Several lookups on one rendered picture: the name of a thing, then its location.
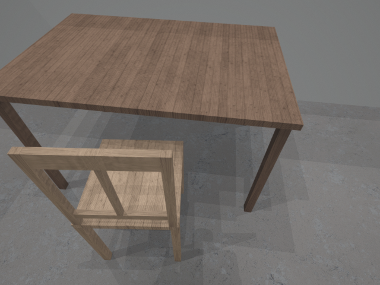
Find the chair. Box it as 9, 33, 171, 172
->
7, 139, 184, 262

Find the table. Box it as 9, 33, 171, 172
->
0, 13, 304, 213

